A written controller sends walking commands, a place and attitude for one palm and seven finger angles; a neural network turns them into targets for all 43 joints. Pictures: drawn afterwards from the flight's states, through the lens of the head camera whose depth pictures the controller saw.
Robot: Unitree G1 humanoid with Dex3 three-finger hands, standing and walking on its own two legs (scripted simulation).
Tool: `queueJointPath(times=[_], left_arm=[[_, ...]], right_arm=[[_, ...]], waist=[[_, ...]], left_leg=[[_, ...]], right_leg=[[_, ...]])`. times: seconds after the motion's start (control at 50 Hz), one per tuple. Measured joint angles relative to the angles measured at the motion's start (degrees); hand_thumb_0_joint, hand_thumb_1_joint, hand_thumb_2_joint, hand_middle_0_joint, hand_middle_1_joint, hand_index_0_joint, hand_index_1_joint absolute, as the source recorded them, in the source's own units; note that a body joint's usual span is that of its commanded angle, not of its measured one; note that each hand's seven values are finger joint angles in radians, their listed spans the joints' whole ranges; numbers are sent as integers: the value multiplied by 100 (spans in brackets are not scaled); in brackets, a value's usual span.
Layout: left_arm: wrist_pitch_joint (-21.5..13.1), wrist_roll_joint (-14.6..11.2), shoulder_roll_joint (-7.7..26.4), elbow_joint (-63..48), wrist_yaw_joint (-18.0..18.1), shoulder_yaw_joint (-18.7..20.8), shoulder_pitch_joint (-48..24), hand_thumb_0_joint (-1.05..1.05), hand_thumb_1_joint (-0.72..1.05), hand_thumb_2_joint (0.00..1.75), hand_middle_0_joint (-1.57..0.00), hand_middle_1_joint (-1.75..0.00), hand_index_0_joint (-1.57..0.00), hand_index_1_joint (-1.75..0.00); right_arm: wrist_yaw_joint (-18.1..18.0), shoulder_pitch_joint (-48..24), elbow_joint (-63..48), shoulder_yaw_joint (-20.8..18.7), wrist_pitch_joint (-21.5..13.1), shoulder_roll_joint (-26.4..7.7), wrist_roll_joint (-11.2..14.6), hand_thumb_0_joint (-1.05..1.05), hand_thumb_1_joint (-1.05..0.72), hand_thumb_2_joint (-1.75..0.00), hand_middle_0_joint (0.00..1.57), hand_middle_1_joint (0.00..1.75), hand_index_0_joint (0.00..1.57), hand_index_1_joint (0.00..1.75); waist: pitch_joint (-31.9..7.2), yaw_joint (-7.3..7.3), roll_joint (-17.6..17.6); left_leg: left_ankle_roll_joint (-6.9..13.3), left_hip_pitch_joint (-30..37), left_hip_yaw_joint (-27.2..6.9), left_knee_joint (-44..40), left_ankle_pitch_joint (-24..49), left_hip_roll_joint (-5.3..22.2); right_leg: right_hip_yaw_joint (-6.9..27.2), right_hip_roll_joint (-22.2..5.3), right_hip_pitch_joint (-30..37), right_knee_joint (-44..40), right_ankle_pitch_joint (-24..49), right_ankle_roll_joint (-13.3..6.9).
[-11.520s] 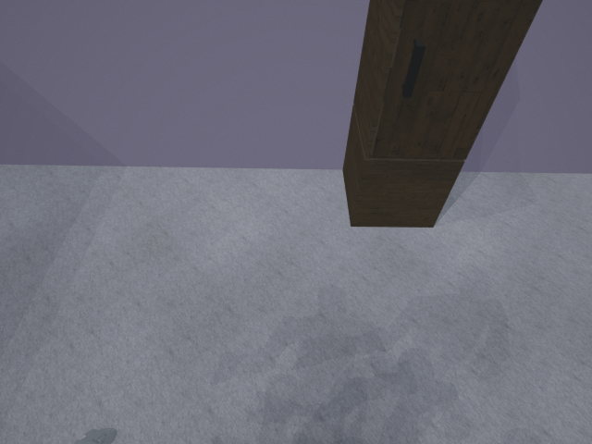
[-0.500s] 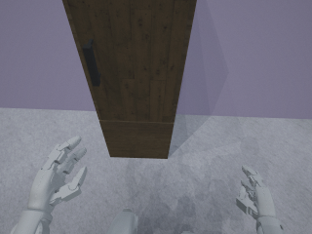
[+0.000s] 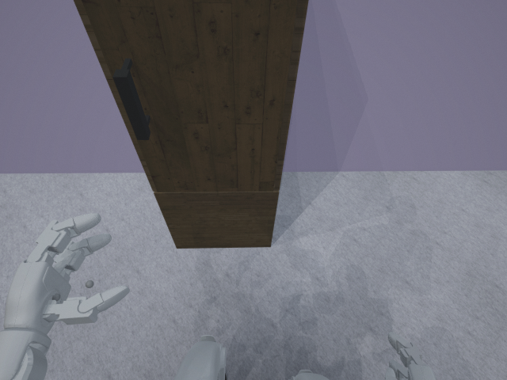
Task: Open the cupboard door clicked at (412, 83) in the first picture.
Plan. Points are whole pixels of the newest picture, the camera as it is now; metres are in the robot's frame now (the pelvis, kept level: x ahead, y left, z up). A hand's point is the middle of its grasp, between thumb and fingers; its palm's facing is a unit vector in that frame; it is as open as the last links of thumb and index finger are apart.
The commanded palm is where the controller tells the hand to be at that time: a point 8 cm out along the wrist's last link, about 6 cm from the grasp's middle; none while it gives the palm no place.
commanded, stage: raise the hand with hooked fingers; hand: left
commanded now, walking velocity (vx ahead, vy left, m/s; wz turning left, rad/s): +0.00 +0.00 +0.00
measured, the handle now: (136, 100) +0.59 +0.27 +0.08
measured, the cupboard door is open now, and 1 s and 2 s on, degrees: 0 0 0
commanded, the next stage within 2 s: move the hooked fingers beside the handle in 1.22 s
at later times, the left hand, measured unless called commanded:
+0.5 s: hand (55, 260) +0.25 +0.28 +0.09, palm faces +0.08 -1.00 -0.06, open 13.8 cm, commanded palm +0.23 +0.33 +0.09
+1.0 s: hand (54, 238) +0.28 +0.29 +0.10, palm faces +0.06 -1.00 -0.03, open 14.0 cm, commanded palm +0.25 +0.33 +0.10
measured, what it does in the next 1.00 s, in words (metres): stands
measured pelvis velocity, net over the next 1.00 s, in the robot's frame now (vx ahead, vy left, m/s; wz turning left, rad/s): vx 0.00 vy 0.01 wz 0.01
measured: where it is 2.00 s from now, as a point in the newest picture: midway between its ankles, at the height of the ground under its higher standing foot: outside the picture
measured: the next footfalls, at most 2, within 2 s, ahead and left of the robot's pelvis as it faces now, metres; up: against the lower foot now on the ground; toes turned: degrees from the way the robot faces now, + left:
none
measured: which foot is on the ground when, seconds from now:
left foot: down 0.00-1.00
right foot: down 0.00-1.00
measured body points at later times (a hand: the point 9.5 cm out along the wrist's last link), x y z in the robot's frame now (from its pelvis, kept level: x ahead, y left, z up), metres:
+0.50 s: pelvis +0.00 +0.02 +0.02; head +0.04 +0.04 +0.47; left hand +0.24 +0.33 +0.09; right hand +0.18 -0.21 -0.05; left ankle +0.09 +0.12 -0.66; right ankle -0.03 -0.11 -0.66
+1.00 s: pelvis +0.00 +0.01 +0.03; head +0.04 +0.03 +0.48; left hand +0.27 +0.34 +0.10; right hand +0.15 -0.24 -0.05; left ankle +0.09 +0.12 -0.66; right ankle -0.03 -0.11 -0.66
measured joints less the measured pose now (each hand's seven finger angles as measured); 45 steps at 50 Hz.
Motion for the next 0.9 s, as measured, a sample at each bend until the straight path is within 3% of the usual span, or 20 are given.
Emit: queueJointPath(times=[0.08, 0.24, 0.46, 0.76, 0.9], left_arm=[[-144, 24, -13, 85, -30, -54, -46, 0, -2, 51, -26, -89, -26, -89], [-89, 49, 119, 179, -61, -60, -310, -1, -21, 43, -28, -101, -28, -101], [284, 59, 378, 670, -256, 79, -966, -1, -44, 33, -29, -115, -29, -115], [436, -19, 676, 1559, -645, 425, -1811, -2, -50, 30, -30, -119, -30, -120], [423, -58, 680, 1669, -723, 453, -1821, -2, -50, 30, -30, -119, -30, -120]], right_arm=[[6, 3, -53, -53, 21, -159, 16, 2, -90, -90, 21, 30, 21, 30], [-35, -180, -287, 28, 35, -239, 54, 2, -90, -90, 20, 30, 21, 30], [-36, -276, -532, 304, 123, -162, 80, 1, -90, -90, 21, 30, 21, 30], [-119, -29, -340, 341, 246, -274, 108, 1, -90, -90, 21, 30, 21, 30], [-78, 79, -364, 253, 273, -342, 116, 1, -90, -90, 21, 30, 21, 30]], waist=[[-3, 12, -29], [86, 49, -115], [171, 103, -92], [287, 65, -84], [263, 13, -81]], left_leg=[[56, 28, 51, -38, 3, -42], [104, 241, 27, -172, 56, -82], [124, 632, -22, -526, 231, -118], [113, 912, 4, -812, 366, -97], [107, 968, 47, -886, 378, -77]], right_leg=[[40, -49, 25, -38, 9, 52], [9, -74, 286, -254, 101, 95], [-46, -81, 718, -684, 317, 118], [-17, -57, 962, -955, 467, 104], [31, -44, 988, -1014, 495, 100]])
